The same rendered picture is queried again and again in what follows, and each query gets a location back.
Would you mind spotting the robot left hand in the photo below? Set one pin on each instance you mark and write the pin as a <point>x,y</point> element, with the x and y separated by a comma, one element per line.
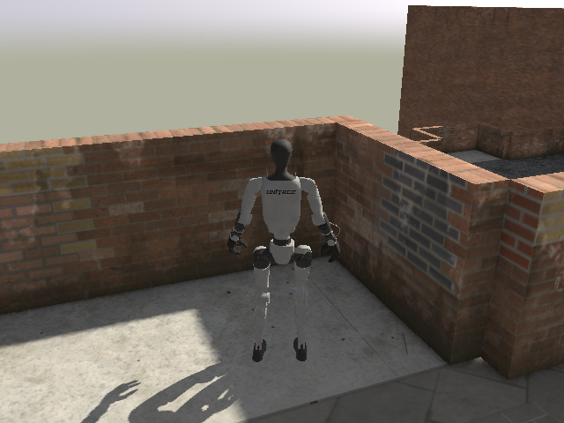
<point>231,243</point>

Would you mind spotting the robot left forearm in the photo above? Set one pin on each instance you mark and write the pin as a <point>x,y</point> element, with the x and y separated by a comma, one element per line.
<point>237,230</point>

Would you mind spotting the robot right hand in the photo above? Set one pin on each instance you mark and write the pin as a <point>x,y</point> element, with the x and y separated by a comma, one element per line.
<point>332,249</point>

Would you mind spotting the robot right upper arm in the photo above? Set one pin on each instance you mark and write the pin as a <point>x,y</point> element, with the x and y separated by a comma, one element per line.
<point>309,186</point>

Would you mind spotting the robot torso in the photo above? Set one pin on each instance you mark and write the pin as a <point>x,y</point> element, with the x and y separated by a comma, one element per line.
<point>281,213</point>

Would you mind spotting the robot left upper arm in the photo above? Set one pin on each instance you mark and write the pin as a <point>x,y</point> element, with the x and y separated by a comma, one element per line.
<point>249,198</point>

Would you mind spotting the robot left shin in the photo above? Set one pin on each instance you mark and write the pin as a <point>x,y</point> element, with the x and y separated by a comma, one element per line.
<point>259,322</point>

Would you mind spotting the robot right forearm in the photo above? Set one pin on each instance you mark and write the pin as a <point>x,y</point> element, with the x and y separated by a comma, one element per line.
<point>327,232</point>

